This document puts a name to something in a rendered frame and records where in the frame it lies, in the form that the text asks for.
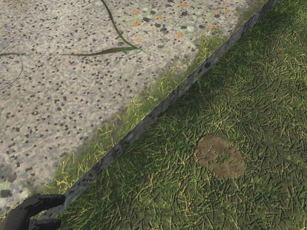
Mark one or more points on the left robot hand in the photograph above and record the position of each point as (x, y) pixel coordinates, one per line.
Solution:
(19, 217)

